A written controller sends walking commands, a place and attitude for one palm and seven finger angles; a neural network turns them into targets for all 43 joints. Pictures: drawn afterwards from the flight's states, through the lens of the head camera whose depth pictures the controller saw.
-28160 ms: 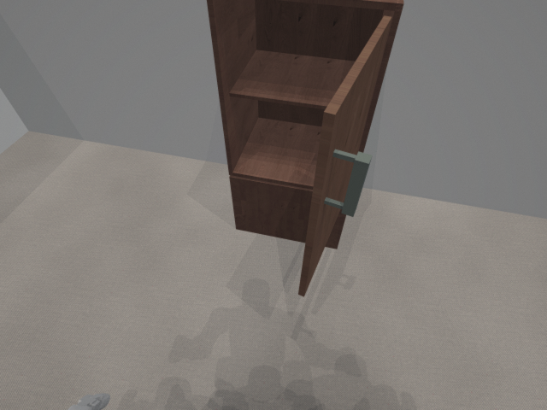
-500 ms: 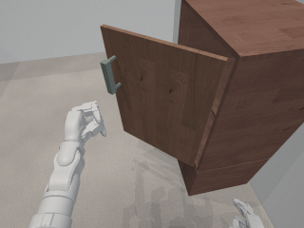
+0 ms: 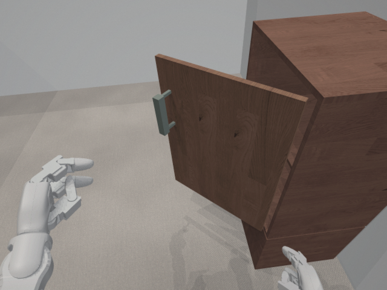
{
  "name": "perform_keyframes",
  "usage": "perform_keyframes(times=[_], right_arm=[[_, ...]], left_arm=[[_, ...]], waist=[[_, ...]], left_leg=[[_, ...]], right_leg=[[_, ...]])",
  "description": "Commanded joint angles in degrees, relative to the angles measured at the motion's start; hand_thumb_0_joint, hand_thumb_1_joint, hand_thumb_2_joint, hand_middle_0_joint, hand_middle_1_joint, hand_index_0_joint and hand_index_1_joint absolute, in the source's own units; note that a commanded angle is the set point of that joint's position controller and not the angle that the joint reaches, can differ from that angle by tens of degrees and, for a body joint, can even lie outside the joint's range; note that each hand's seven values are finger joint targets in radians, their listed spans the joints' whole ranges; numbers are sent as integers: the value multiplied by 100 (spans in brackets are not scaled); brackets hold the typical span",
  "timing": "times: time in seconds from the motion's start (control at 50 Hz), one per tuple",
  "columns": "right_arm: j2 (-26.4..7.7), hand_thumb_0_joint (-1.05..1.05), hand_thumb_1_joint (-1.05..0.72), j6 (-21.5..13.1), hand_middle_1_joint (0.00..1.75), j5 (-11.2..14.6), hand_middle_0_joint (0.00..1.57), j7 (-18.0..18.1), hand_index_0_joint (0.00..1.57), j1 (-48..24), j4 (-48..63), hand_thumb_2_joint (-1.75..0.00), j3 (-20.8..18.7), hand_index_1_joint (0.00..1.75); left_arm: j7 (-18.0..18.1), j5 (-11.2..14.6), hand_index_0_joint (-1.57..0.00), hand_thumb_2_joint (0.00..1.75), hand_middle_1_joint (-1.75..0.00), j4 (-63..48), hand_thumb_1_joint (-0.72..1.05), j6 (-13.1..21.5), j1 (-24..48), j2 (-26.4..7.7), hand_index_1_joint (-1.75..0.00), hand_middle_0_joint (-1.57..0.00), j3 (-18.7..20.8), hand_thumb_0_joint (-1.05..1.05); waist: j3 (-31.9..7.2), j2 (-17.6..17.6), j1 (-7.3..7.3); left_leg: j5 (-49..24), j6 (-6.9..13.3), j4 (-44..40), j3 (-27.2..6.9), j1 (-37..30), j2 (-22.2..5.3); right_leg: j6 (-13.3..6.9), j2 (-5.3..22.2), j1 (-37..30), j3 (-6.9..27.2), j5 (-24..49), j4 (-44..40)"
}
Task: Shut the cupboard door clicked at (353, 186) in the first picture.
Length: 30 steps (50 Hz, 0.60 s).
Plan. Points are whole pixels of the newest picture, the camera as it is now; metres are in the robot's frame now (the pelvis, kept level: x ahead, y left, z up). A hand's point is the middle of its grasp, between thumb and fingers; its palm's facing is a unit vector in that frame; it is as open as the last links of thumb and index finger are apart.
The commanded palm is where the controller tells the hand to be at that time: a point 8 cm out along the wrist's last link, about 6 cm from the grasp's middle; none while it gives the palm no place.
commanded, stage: draw the hand back to the body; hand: left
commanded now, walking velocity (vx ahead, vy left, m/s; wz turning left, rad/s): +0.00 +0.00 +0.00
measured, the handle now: (166, 112) +0.63 +0.17 +0.03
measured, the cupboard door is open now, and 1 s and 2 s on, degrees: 47 47 47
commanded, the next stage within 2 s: step back with the hand held close in 0.56 s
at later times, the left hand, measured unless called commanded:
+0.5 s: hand (42, 215) +0.18 +0.26 +0.15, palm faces +0.45 -0.80 -0.39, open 7.4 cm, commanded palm +0.13 +0.30 +0.17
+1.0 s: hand (35, 212) +0.18 +0.27 +0.16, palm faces +0.38 -0.78 -0.50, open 7.4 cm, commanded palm +0.13 +0.31 +0.17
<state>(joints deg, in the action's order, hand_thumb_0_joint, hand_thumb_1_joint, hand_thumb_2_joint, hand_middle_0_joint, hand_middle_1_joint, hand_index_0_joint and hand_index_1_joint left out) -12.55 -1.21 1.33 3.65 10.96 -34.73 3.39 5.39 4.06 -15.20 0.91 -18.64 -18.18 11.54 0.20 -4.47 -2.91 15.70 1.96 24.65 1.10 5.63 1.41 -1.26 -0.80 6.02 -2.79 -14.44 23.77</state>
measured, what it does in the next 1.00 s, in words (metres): stands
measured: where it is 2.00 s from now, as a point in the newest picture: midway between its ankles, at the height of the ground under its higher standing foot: outside the picture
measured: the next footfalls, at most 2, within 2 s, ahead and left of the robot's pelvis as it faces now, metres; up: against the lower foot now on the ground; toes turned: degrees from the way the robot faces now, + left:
right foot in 1.88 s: -0.18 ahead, -0.11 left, +0.00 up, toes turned +5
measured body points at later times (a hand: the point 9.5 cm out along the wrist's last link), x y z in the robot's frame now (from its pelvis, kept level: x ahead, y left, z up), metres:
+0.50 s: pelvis -0.01 +0.00 +0.00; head -0.03 -0.03 +0.45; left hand +0.15 +0.30 +0.18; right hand +0.18 -0.22 -0.08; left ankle -0.02 +0.09 -0.74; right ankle -0.01 -0.10 -0.74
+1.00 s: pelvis -0.02 +0.01 -0.01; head -0.02 -0.01 +0.44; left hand +0.16 +0.31 +0.18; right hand +0.15 -0.24 -0.09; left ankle -0.02 +0.09 -0.74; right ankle -0.01 -0.10 -0.74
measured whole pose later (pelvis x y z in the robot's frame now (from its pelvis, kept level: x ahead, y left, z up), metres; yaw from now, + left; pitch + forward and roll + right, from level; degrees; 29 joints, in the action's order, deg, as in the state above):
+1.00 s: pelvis -0.02 +0.01 -0.01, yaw -1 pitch +1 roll -1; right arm -15.1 1.2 1.5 5.2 10.4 -33.0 -1.1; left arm 6.9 4.2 -24.0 8.1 -31.2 -23.9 22.3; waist -1.6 -3.4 -0.2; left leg 16.2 3.1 29.8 2.7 14.4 1.9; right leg -0.1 -0.1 15.2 -1.5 -14.4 29.0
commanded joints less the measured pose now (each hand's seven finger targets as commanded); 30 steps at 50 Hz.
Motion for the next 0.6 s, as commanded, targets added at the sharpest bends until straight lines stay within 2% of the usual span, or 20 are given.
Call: perform_keyframes(times=[0.0,0.02,0.04,0.1,0.12,0.14,0.16,0.2,0.24,0.28,0.32,0.34,0.38,0.42,0.44,0.5,0.52,0.54,0.58], right_arm=[[-587,0,-90,-434,30,-25,20,49,20,-774,911,-90,-338,30],[-619,0,-90,-467,30,-34,20,48,20,-764,881,-90,-356,30],[-586,0,-90,-487,30,-21,20,37,20,-768,892,-90,-354,30],[-590,0,-90,-552,30,-13,20,45,20,-756,869,-90,-396,30],[-611,0,-90,-567,30,-2,20,51,20,-742,847,-90,-420,30],[-591,0,-90,-571,30,13,20,47,20,-741,863,-90,-418,30],[-594,0,-90,-591,30,19,20,58,20,-741,864,-90,-429,30],[-624,0,-90,-634,30,11,20,60,20,-708,799,-90,-435,30],[-670,0,-90,-682,30,10,20,78,20,-699,781,-90,-460,30],[-685,0,-90,-703,30,4,20,98,20,-688,767,-90,-470,30],[-702,0,-90,-747,30,-19,20,117,20,-687,742,-90,-473,30],[-657,0,-90,-757,30,-5,20,117,20,-714,772,-90,-464,30],[-636,0,-90,-775,30,-22,20,117,20,-721,760,-90,-441,30],[-641,0,-90,-793,30,-25,20,118,20,-743,734,-90,-439,30],[-604,0,-90,-789,30,-18,20,115,20,-755,750,-90,-421,30],[-597,0,-90,-793,30,-20,20,103,20,-748,761,-90,-424,30],[-619,0,-90,-803,30,-32,20,106,20,-738,733,-90,-430,30],[-597,0,-90,-790,30,-23,20,93,20,-735,751,-90,-419,30],[-605,0,-90,-786,30,-32,20,93,20,-727,766,-90,-431,30]], left_arm=[[114,-21,-42,90,-54,-1702,90,486,458,-1148,-54,-42,933,0],[124,-11,-39,90,-51,-1698,90,490,198,-1270,-51,-39,1090,0],[122,1,-36,90,-48,-1813,90,510,104,-1208,-48,-36,1091,0],[154,16,-28,90,-39,-1872,90,563,-266,-1361,-39,-28,1413,0],[165,30,-25,90,-36,-1810,90,575,-479,-1492,-36,-25,1593,0],[150,43,-23,90,-33,-1888,90,601,-524,-1402,-33,-23,1583,0],[162,43,-20,90,-30,-1976,90,637,-529,-1484,-30,-20,1689,0],[152,6,-20,90,-30,-1790,90,640,-384,-1177,-30,-20,1368,0],[165,-2,-20,90,-30,-1703,90,654,-278,-1131,-30,-20,1285,0],[188,-28,-20,90,-30,-1729,90,678,-138,-1153,-30,-20,1278,0],[214,-27,-20,90,-30,-1748,90,701,-160,-1351,-30,-20,1453,0],[203,-31,-20,90,-30,-1873,90,721,-150,-1258,-30,-20,1370,0],[220,-27,-20,90,-30,-1885,90,728,-188,-1343,-30,-20,1466,0],[218,-14,-20,90,-30,-1842,90,726,-251,-1442,-30,-20,1569,0],[205,-12,-20,90,-30,-1887,90,736,-239,-1331,-30,-20,1484,0],[204,-15,-20,90,-30,-1941,90,724,-249,-1363,-30,-20,1530,0],[201,-4,-20,90,-30,-1872,90,712,-325,-1428,-30,-20,1603,0],[186,-5,-20,90,-30,-1843,90,714,-344,-1301,-30,-20,1496,0],[187,8,-20,90,-30,-1845,90,713,-368,-1327,-30,-20,1532,0]], waist=[[-733,38,8],[-722,82,-24],[-714,48,-14],[-546,100,-56],[-489,238,-75],[-491,138,-70],[-463,38,-74],[-117,57,29],[-24,266,54],[-104,197,51],[-205,237,-7],[-349,145,-4],[-350,39,-44],[-279,102,-66],[-282,2,-48],[-261,-142,-52],[-281,-27,-74],[-215,2,-44],[-257,-45,-55]], left_leg=[[-1872,-78,-323,-153,30,-220],[-1902,-66,-297,-123,72,-214],[-1915,-72,-303,-136,86,-218],[-1829,-84,-314,-131,171,-234],[-1765,-79,-303,-105,247,-231],[-1739,-86,-328,-105,245,-241],[-1668,-95,-334,-111,247,-242],[-1334,-94,-400,-132,310,-250],[-1052,-55,-443,-131,312,-249],[-889,-38,-458,-148,286,-236],[-906,-26,-455,-155,310,-213],[-981,-15,-427,-126,232,-204],[-998,-27,-426,-122,275,-188],[-1021,-33,-406,-118,339,-185],[-1051,-38,-417,-111,303,-184],[-1170,-56,-407,-98,276,-193],[-1173,-54,-402,-99,302,-191],[-1185,-61,-416,-107,316,-206],[-1180,-54,-416,-77,290,-201]], right_leg=[[53,112,-309,107,1471,-224],[55,121,-353,124,1524,-247],[58,136,-351,117,1520,-219],[67,112,-247,100,1411,-229],[63,108,-264,112,1392,-266],[64,121,-272,108,1337,-241],[65,112,-222,105,1258,-251],[80,103,62,100,933,-315],[89,111,155,103,680,-373],[85,108,157,115,533,-373],[71,116,40,130,561,-381],[70,134,-17,142,634,-344],[60,130,-75,155,669,-346],[48,126,-102,181,687,-404],[46,136,-107,174,715,-374],[43,112,-89,167,854,-353],[44,110,-136,168,862,-395],[46,114,-101,165,849,-377],[58,117,-103,164,868,-379]])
